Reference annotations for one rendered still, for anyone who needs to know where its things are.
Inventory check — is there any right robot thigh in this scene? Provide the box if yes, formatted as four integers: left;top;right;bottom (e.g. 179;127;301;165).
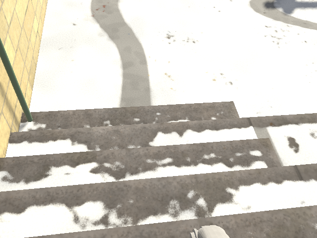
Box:
189;225;230;238

